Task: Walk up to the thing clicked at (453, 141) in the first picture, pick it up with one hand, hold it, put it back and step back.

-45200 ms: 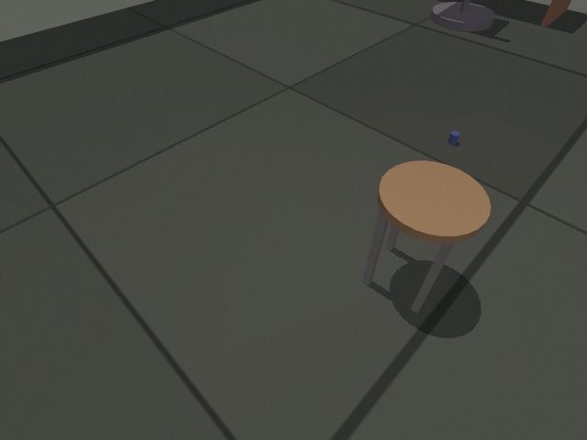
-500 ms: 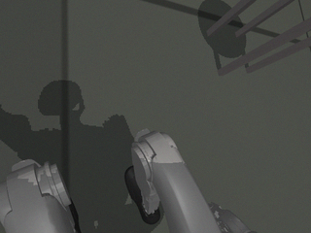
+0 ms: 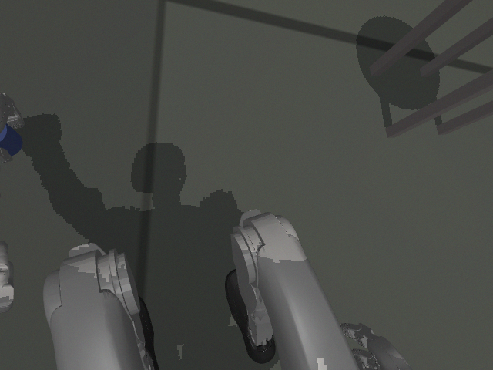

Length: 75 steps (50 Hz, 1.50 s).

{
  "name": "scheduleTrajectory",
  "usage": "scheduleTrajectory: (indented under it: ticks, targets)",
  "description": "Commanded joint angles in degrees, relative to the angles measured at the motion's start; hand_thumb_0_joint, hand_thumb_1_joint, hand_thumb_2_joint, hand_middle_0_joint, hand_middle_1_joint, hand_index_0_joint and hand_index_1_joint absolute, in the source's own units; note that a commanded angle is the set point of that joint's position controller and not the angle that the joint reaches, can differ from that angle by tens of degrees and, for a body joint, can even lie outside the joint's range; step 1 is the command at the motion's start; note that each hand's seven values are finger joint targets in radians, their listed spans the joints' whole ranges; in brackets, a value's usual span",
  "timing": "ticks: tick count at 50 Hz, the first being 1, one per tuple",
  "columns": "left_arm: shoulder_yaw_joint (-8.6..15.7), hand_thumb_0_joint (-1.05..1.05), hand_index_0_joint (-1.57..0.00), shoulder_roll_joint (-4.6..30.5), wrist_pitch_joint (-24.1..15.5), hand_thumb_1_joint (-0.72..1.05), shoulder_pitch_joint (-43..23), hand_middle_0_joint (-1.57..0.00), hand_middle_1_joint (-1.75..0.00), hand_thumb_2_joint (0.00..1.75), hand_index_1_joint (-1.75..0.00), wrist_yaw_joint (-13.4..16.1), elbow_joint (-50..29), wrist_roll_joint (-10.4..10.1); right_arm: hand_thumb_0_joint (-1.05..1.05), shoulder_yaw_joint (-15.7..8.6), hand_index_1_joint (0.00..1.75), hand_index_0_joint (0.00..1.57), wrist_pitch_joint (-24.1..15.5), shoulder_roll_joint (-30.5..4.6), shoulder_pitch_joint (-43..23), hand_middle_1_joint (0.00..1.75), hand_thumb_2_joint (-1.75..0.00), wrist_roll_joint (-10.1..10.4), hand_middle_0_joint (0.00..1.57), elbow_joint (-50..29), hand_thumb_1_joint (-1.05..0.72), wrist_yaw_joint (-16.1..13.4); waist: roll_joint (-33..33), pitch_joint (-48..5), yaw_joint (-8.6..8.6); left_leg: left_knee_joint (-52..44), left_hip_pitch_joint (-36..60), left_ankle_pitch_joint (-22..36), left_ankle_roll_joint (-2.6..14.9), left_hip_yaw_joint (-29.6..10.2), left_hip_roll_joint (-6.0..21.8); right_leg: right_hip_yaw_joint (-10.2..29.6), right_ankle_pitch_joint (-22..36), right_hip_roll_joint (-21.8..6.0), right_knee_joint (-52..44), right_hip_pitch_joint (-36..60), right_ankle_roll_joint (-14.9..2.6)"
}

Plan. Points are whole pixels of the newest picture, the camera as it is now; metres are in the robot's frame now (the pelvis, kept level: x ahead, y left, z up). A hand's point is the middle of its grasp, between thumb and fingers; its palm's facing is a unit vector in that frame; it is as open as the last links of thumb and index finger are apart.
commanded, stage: lift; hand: left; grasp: from above
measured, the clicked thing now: out of the picture +0.51 +0.32 -0.17
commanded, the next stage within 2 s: hold in 1.78 s
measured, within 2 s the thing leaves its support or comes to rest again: neither
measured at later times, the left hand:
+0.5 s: hand out of the picture +0.44 +0.32 -0.07, palm faces -0.44 -0.11 -0.89, open 7.2 cm
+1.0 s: hand out of the picture +0.36 +0.32 +0.13, palm faces -0.39 -0.15 -0.91, open 7.3 cm
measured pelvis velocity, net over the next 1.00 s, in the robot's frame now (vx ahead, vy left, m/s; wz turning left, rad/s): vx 0.00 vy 0.01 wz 0.14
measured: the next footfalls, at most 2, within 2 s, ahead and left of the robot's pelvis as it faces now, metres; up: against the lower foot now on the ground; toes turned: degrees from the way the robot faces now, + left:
none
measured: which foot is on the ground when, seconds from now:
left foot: down 0.00-1.00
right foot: down 0.00-1.00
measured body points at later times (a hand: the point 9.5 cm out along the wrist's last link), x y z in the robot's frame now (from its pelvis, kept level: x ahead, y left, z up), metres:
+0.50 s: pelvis -0.01 +0.00 +0.05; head +0.21 +0.07 +0.44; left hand +0.46 +0.33 -0.02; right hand +0.07 -0.27 -0.06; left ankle +0.09 +0.13 -0.30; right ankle +0.10 -0.11 -0.30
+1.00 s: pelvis +0.00 +0.01 +0.21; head +0.14 +0.05 +0.63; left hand +0.38 +0.32 +0.18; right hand +0.15 -0.24 +0.09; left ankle +0.08 +0.13 -0.30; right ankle +0.10 -0.11 -0.30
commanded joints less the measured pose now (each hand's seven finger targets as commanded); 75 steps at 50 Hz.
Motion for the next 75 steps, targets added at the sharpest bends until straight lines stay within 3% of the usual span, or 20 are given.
scheduleTrajectory:
  ticks: [1,6,8,18,22,24,28,29,35,37,39,41,47,48,50,51,55,66,70,75]
  targets:
    - [1.91,0.0,-1.25,14.19,0.05,0.94,-19.84,-1.21,-0.55,0.52,-0.52,0.53,-10.99,-0.04,0.0,-5.08,0.3,0.2,1.07,-14.59,12.65,0.3,-0.9,0.62,0.2,-1.02,-0.9,-2.01,18.9,-40.95,-1.32,-13.23,29.92,7.23,1.24,4.99,-0.18,-1.49,11.66,1.92,-16.17,20.17,-3.44]
    - [2.05,0.0,-1.12,14.01,0.18,0.78,-17.8,-1.05,-0.55,0.36,-0.48,-0.89,-12.32,-0.57,0.0,-5.47,0.3,0.2,2.38,-13.82,13.08,0.3,-0.91,1.06,0.2,-1.01,-0.92,-2.89,19.48,-42.19,0.09,-14.6,31.09,8.51,1.21,5.62,-0.32,-0.72,12.43,1.62,-16.97,21.91,-3.48]
    - [3.35,0.0,-1.08,14.82,0.61,0.73,-16.92,-1.02,-0.55,0.36,-0.48,-1.62,-14.06,-1.33,0.0,-6.21,0.3,0.2,2.88,-14.02,13.6,0.3,-0.91,1.45,0.2,-1.14,-0.92,-3.16,19.41,-43.28,1.1,-15.79,32.66,8.65,1.31,5.99,-0.58,-0.7,12.46,1.41,-18.11,22.3,-3.48]
    - [2.43,0.0,-1.04,11.27,0.32,0.69,-13.01,-0.97,-0.58,0.42,-0.52,-5.61,-23.47,-3.59,0.0,-9.09,0.3,0.2,4.67,-12.74,13.98,0.3,-0.9,3.55,0.2,-1.15,-0.91,-4.62,18.97,-46.28,3.34,-21.58,39.44,8.11,1.69,6.51,-1.18,0.47,11.76,0.22,-22.09,22.05,-3.72]
    - [1.55,0.0,-1.02,8.8,0.31,0.67,-9.09,-0.96,-0.61,0.45,-0.54,-6.22,-24.29,-5.19,0.0,-9.94,0.3,0.2,4.63,-11.64,13.75,0.3,-0.9,4.3,0.2,-0.76,-0.91,-5.24,15.9,-45.15,4.39,-24.39,39.31,5.44,1.93,7.2,-1.39,1.68,9.18,-0.01,-25.37,23.84,-3.65]
    - [1.37,0.0,-1.0,8.61,0.23,0.66,-9.2,-0.94,-0.63,0.47,-0.56,-6.6,-27.79,-5.46,0.0,-10.62,0.3,0.2,4.67,-11.27,13.26,0.3,-0.9,4.84,0.2,-1.22,-0.91,-5.62,17.23,-48.04,5.42,-26.8,42.47,5.02,1.94,6.99,-1.3,2.01,9.24,-0.16,-26.06,24.62,-3.61]
    - [0.61,0.0,-1.0,6.42,0.74,0.67,-5.08,-0.94,-0.65,0.47,-0.58,-7.1,-28.06,-6.62,0.0,-11.26,0.3,0.2,4.75,-10.81,11.65,0.3,-0.9,5.83,0.2,-1.54,-0.91,-6.46,14.41,-43.49,5.76,-31.89,43.14,-0.22,2.13,5.41,-1.12,2.09,5.71,-0.29,-29.01,24.84,-3.37]
    - [1.0,0.0,-0.99,7.05,0.63,0.65,-5.34,-0.93,-0.64,0.46,-0.57,-7.12,-30.53,-7.14,0.0,-11.25,0.3,0.2,4.7,-10.34,11.22,0.3,-0.9,6.1,0.2,-2.05,-0.91,-6.69,14.5,-44.64,6.1,-33.32,44.06,-1.0,2.21,5.24,-0.95,2.3,5.41,-0.13,-29.67,26.49,-3.16]
    - [0.07,0.0,-0.99,3.89,1.66,0.66,-0.49,-0.92,-0.67,0.46,-0.6,-7.34,-35.71,-8.98,0.0,-11.89,0.3,0.2,4.51,-9.03,10.0,0.3,-0.9,7.22,0.2,-2.08,-0.91,-8.31,12.28,-46.47,7.28,-38.22,51.04,3.16,2.28,6.51,-1.3,3.53,8.32,-0.7,-36.29,34.59,-2.7]
    - [0.86,0.0,-0.99,4.82,2.22,0.65,0.69,-0.92,-0.67,0.47,-0.6,-7.15,-36.5,-8.68,0.0,-12.2,0.3,0.2,4.65,-8.88,9.55,0.3,-0.9,7.48,0.2,-2.16,-0.91,-8.77,11.65,-47.54,7.91,-40.23,54.78,4.56,2.23,6.49,-1.16,3.66,9.62,-0.62,-38.36,37.3,-2.66]
    - [-0.1,0.0,-0.98,3.08,2.68,0.64,1.93,-0.92,-0.66,0.48,-0.59,-7.38,-38.68,-8.76,0.0,-12.23,0.3,0.2,4.82,-8.3,9.23,0.3,-0.9,7.77,0.2,-2.04,-0.91,-9.04,11.61,-46.63,7.36,-41.8,56.31,6.65,2.36,7.22,-1.37,4.26,11.09,-0.91,-40.96,40.32,-2.48]
    - [-0.36,0.0,-0.97,2.16,3.37,0.62,4.19,-0.91,-0.67,0.5,-0.61,-7.58,-38.96,-8.97,0.0,-12.46,0.3,0.2,4.88,-7.89,8.31,0.3,-0.9,7.9,0.2,-2.06,-0.91,-9.44,10.98,-46.77,7.96,-44.25,59.93,7.52,2.35,7.36,-1.3,4.47,11.53,-0.73,-43.62,42.98,-2.42]
    - [-0.76,0.0,-0.94,-0.48,4.87,0.58,11.55,-0.88,-0.66,0.47,-0.6,-7.82,-41.8,-9.68,0.0,-12.45,0.3,0.2,5.17,-6.67,5.87,0.3,-0.9,8.94,0.2,-2.41,-0.91,-10.63,10.08,-42.28,8.9,-55.09,68.13,5.24,1.88,6.57,-1.31,4.95,10.33,-0.87,-51.95,52.09,-2.17]
    - [-2.22,0.0,-0.95,-2.68,5.22,0.59,13.31,-0.89,-0.65,0.46,-0.59,-7.99,-41.33,-9.68,0.0,-12.48,0.3,0.2,5.14,-6.32,5.74,0.3,-0.9,9.06,0.2,-2.15,-0.91,-10.84,9.15,-40.42,8.57,-56.03,69.13,6.04,1.92,7.17,-1.4,5.21,10.78,-0.83,-53.96,53.23,-2.17]
    - [-2.43,0.0,-0.96,-3.17,5.55,0.6,13.64,-0.91,-0.63,0.47,-0.57,-7.91,-42.27,-9.74,0.0,-12.5,0.3,0.2,4.96,-6.19,5.25,0.3,-0.9,9.31,0.2,-1.97,-0.91,-11.34,9.01,-38.29,8.54,-59.57,71.87,4.95,1.71,6.66,-1.22,5.42,10.05,-0.79,-56.38,55.13,-2.18]
    - [-1.21,0.0,-0.95,-1.75,5.48,0.58,13.7,-0.89,-0.63,0.45,-0.57,-7.63,-43.25,-9.72,0.0,-12.42,0.3,0.2,4.76,-6.29,4.81,0.3,-0.9,9.36,0.2,-1.87,-0.91,-11.63,10.34,-37.5,9.11,-61.92,73.62,3.66,1.5,5.95,-1.06,5.43,9.55,-0.78,-57.08,56.49,-2.16]
    - [-3.87,0.0,-0.95,-5.3,5.33,0.58,14.92,-0.89,-0.62,0.44,-0.56,-6.97,-40.93,-9.04,0.0,-12.11,0.3,0.2,3.79,-5.47,4.44,0.3,-0.9,9.62,0.2,-1.08,-0.91,-12.48,9.06,-31.64,8.77,-68.02,78.17,2.58,1.16,5.87,-0.98,6.09,8.71,-0.78,-62.95,60.24,-2.24]
    - [-7.15,0.0,-0.95,-10.32,4.01,0.58,16.0,-0.89,-0.63,0.44,-0.57,-4.44,-34.17,-8.32,0.0,-12.46,0.3,0.2,0.62,-4.86,5.6,0.3,-0.9,9.58,0.2,0.19,-0.91,-13.09,6.46,-25.42,9.39,-80.22,89.96,7.82,0.72,7.68,-1.65,8.06,12.12,-1.06,-77.12,74.09,-2.26]
    - [-6.04,0.0,-0.96,-9.61,4.2,0.61,17.91,-0.91,-0.65,0.48,-0.6,-3.54,-32.4,-7.65,0.0,-12.99,0.3,0.2,0.25,-5.14,6.77,0.3,-0.9,9.43,0.2,0.64,-0.91,-13.02,5.94,-25.4,10.83,-84.19,95.35,13.05,0.4,7.38,-1.31,7.73,17.01,-1.03,-79.62,78.99,-2.27]
    - [-6.67,0.0,-0.98,-10.49,4.49,0.62,16.25,-0.92,-0.64,0.45,-0.58,-2.35,-33.44,-7.87,0.0,-13.14,0.3,0.2,0.06,-4.88,6.56,0.3,-0.9,9.42,0.2,0.29,-0.91,-12.75,5.04,-23.88,10.71,-88.0,99.2,15.2,0.39,8.62,-1.69,8.39,18.58,-1.22,-84.2,83.51,-2.25]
